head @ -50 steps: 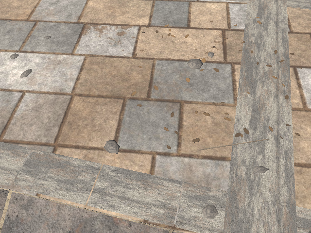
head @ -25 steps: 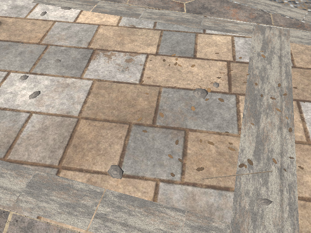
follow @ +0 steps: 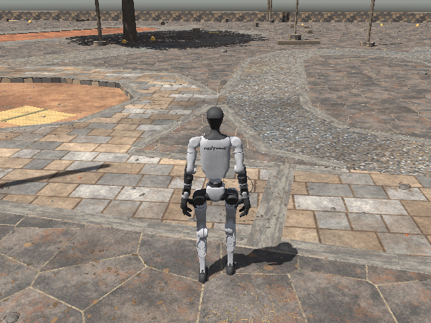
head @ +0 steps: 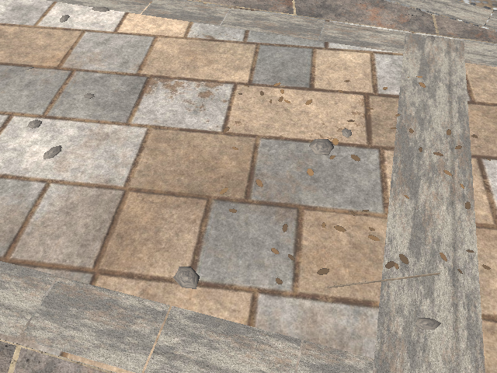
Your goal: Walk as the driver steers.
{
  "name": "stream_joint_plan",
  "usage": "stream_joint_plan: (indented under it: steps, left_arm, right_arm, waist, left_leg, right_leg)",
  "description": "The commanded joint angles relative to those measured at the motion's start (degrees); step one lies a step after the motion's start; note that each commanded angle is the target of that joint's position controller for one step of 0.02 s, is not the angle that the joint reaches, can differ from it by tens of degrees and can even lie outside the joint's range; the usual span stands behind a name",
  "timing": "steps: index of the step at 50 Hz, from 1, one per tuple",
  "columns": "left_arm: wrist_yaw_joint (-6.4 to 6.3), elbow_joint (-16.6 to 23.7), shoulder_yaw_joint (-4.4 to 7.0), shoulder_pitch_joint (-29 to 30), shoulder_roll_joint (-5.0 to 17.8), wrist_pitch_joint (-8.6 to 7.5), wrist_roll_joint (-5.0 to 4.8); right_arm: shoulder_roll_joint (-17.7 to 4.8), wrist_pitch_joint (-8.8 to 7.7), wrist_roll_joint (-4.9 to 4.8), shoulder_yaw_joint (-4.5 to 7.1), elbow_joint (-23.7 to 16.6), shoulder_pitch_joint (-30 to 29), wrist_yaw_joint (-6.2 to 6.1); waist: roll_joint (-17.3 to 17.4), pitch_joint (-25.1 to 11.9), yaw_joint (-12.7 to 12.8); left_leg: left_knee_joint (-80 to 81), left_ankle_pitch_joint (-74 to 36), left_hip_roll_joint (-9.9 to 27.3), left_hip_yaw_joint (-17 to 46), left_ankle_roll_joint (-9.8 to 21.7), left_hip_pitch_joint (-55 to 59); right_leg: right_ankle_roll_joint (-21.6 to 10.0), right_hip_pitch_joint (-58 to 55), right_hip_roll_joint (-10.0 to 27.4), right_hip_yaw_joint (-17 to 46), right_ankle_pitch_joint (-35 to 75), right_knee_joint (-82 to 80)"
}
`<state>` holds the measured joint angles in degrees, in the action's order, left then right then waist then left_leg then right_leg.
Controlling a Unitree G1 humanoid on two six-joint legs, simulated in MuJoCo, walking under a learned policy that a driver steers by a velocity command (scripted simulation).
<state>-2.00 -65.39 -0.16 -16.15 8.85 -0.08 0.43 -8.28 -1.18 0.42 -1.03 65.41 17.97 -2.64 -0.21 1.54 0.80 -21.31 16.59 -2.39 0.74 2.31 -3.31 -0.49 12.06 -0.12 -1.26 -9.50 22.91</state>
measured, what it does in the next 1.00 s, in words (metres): stands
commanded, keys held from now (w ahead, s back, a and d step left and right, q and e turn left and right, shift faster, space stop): no key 1.00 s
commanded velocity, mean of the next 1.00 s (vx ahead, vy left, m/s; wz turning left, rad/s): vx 0.00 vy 0.00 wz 0.00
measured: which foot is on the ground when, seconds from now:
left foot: down 0.00-1.00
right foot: down 0.00-1.00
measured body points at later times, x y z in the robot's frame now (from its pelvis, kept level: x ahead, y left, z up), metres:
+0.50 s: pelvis +0.01 +0.01 +0.00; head +0.02 +0.01 +0.45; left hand -0.01 +0.22 -0.17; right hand -0.03 -0.20 -0.16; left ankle -0.06 +0.10 -0.74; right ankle +0.03 -0.11 -0.74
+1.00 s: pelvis +0.01 +0.01 +0.00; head +0.02 +0.02 +0.45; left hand -0.02 +0.22 -0.17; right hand -0.03 -0.19 -0.16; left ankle -0.06 +0.10 -0.74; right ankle +0.03 -0.12 -0.74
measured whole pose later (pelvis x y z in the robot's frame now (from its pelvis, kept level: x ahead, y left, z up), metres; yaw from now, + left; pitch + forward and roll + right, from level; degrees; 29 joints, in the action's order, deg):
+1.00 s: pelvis +0.01 +0.01 +0.00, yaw +0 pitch -1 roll +0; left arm -2.5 -67.9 -0.4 -17.4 7.3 0.2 0.3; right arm -6.4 -1.6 0.5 -1.2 65.3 21.8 -2.9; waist -0.2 1.6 0.5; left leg -21.1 17.7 -3.2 0.2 3.4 -2.1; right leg 0.9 11.4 0.8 -0.7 -11.2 23.8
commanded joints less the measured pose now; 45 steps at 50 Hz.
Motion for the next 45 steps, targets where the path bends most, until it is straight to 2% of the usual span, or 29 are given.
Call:
stream_joint_plan:
  steps: [1, 45]
  left_arm:
    - [-0.22, 0.1, 0.63, -3.7, 4.3, -0.12, -0.01]
    - [-0.60, -2.5, 0.26, -5.5, 2.2, 0.20, -0.16]
  right_arm:
    - [-4.3, -0.21, 0.01, 0.56, -0.2, 4.7, -0.20]
    - [-2.2, -0.55, 0.07, 0.42, 0.0, 9.4, -0.41]
  waist:
    - [0.7, 2.6, 0.0]
    - [0.8, 4.0, -0.2]
  left_leg:
    - [4.4, -12.2, 7.2, 5.4, 1.3, -6.5]
    - [4.5, -15.2, 7.3, 5.1, 1.4, -5.8]
  right_leg:
    - [-1.5, -3.7, 5.4, 5.4, 8.0, -2.0]
    - [-0.7, -3.2, 5.5, 4.7, 7.7, -1.0]
Velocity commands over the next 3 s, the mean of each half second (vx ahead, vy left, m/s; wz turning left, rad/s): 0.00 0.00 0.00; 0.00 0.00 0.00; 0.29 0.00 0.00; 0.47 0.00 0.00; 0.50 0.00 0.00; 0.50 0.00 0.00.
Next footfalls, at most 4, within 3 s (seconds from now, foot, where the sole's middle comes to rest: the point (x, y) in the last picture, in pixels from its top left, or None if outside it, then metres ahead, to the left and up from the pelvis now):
1.34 right None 0.20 -0.13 -0.78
1.86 left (251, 367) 0.54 0.03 -0.78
2.44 right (307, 267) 0.85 -0.14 -0.78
3.00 left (253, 192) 1.16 0.03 -0.78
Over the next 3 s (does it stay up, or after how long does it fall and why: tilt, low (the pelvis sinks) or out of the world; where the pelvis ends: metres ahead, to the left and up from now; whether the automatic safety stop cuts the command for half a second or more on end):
stays up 1.00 -0.06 -0.02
